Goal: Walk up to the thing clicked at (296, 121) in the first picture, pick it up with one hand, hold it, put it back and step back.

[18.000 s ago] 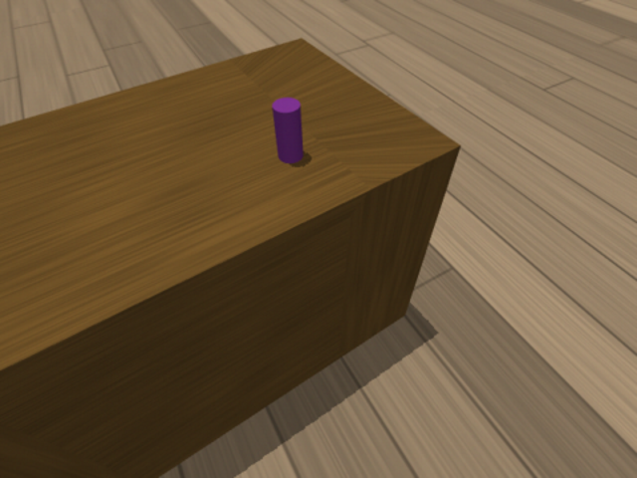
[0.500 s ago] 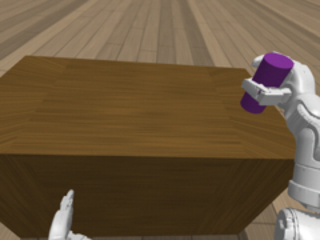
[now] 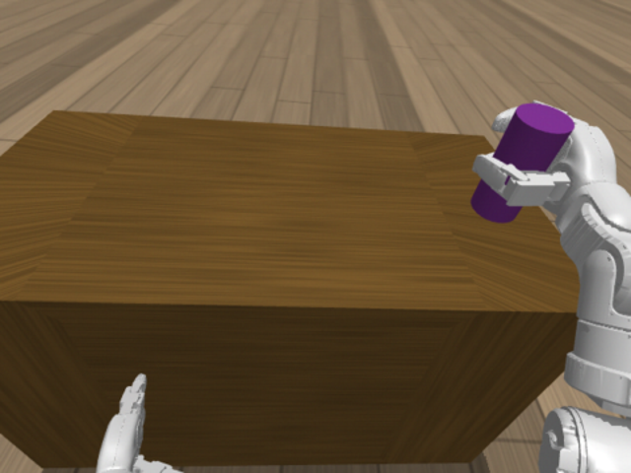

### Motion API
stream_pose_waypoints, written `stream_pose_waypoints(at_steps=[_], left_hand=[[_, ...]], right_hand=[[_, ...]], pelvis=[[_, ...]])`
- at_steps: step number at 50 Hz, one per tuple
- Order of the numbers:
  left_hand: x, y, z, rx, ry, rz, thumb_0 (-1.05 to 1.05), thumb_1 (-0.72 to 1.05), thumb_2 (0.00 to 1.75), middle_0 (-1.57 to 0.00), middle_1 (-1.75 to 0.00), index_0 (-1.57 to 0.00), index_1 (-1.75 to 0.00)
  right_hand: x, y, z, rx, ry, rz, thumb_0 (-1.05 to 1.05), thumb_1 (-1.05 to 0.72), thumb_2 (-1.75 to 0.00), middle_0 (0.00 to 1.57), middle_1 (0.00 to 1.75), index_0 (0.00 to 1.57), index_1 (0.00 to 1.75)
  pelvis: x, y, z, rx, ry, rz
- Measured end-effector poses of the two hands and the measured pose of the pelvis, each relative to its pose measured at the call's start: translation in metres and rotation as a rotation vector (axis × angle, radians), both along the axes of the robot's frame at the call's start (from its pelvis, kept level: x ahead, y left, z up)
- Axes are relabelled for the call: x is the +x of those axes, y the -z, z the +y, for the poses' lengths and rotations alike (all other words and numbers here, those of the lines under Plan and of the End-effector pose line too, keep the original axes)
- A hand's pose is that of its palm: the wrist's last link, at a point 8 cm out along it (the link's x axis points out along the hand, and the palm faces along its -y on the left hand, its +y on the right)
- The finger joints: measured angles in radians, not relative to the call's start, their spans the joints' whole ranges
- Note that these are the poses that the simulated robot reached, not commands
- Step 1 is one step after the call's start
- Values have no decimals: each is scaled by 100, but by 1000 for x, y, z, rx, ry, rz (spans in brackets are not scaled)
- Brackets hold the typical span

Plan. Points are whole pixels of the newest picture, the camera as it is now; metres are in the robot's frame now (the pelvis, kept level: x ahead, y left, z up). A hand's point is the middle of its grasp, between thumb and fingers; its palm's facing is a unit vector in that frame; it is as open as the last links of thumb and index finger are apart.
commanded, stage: hold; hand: right
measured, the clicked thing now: (516, 167) +0.34 -0.17 +0.28
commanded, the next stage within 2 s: crouch in 1.02 s
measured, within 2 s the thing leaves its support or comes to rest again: neither
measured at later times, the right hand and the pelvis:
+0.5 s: hand (508, 171) +0.34 -0.16 +0.28, palm faces +0.09 +1.00 -0.01, open 7.6 cm; pelvis -0.01 +0.00 +0.00, yaw +0 degrees
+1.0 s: hand (515, 163) +0.34 -0.17 +0.29, palm faces +0.12 +0.99 -0.02, open 7.6 cm; pelvis -0.01 +0.00 +0.00, yaw +0 degrees
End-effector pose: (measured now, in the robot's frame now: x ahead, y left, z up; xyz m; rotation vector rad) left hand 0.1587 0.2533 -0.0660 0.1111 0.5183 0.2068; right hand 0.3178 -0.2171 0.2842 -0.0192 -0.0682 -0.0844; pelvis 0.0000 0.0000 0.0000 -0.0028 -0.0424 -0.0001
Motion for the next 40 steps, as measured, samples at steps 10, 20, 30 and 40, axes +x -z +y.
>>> stream_pose_waypoints(at_steps=[10,20,30,40], left_hand=[[-11,5,2,-3,-5,28,-1,-53,4,-5,-5,-5,-4],[-8,-1,-1,4,6,-3,-1,-53,4,-5,-5,-5,-4],[-15,0,7,5,-17,-3,-1,-53,5,-5,-5,-5,-4],[-12,2,2,-2,-2,4,-1,-53,5,-5,-5,-5,-4]], right_hand=[[-4,3,-6,6,24,19,-1,17,-117,84,118,88,119],[-6,7,2,5,-1,18,-1,17,-117,84,118,88,119],[-9,3,-1,1,22,8,-1,17,-117,84,118,88,119],[-1,10,6,9,-4,40,-1,17,-117,84,118,88,119]], pelvis=[[-4,0,0,0,-2,-5],[-9,0,0,0,-2,-8],[-10,0,1,0,-4,-10],[-11,0,3,-1,-4,-7]])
